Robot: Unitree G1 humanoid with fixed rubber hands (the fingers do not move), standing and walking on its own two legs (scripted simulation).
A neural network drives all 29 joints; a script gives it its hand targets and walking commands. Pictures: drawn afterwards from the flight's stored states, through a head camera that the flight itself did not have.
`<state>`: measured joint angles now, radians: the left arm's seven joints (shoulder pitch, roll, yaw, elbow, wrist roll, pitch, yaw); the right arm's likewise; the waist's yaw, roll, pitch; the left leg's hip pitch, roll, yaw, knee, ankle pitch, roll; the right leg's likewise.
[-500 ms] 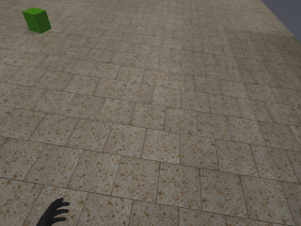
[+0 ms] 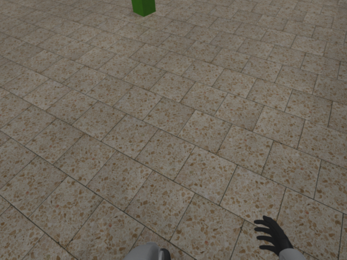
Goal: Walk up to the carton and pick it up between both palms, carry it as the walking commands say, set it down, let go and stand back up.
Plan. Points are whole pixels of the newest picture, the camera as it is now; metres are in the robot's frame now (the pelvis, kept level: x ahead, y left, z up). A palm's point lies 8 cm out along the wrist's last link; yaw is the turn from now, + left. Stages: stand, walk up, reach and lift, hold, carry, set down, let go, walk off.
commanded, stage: walk up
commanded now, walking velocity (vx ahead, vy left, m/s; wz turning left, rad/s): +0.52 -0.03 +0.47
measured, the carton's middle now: (143, 1) +2.89 +0.67 -0.61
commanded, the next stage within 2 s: none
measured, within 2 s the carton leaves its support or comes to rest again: neither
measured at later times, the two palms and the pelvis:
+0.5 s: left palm (120, 147) +0.43 +0.21 -0.08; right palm (311, 205) +0.30 -0.33 -0.10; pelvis +0.31 -0.04 +0.02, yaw +9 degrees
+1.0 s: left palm (92, 142) +0.46 +0.33 -0.12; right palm (230, 95) +0.70 -0.15 -0.09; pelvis +0.53 +0.08 +0.02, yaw +12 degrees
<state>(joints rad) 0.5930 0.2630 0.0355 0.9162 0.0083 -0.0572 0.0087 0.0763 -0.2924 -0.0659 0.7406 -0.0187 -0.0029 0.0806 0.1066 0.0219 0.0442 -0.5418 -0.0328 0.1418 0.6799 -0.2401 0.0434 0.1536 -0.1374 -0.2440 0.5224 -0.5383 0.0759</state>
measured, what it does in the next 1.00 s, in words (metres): walks ahead: right foot, then left foot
